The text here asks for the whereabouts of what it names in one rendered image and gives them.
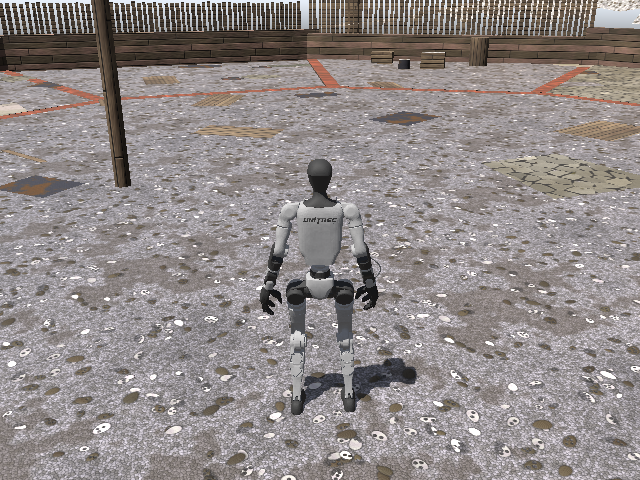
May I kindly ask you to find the left robot hand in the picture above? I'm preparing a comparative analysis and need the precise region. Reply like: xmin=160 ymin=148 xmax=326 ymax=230
xmin=259 ymin=287 xmax=282 ymax=315

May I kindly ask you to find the robot left forearm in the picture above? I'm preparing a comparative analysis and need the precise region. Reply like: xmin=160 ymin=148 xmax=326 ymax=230
xmin=262 ymin=242 xmax=283 ymax=290

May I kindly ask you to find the right robot upper arm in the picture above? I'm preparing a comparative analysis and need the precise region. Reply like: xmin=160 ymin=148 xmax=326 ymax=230
xmin=341 ymin=202 xmax=367 ymax=258

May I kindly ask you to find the humanoid robot head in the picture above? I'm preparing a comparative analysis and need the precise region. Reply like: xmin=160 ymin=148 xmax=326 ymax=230
xmin=303 ymin=159 xmax=337 ymax=208

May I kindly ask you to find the left robot upper arm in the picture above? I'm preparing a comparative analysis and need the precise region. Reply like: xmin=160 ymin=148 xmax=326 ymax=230
xmin=273 ymin=202 xmax=299 ymax=258

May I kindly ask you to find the right robot hand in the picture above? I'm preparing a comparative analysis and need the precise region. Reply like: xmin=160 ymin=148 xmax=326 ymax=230
xmin=355 ymin=284 xmax=379 ymax=310

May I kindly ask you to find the robot right forearm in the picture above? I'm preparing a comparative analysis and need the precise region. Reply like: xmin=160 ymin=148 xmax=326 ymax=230
xmin=357 ymin=242 xmax=376 ymax=288

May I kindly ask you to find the robot left foot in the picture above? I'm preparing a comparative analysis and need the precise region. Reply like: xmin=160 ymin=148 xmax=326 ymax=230
xmin=291 ymin=388 xmax=306 ymax=415

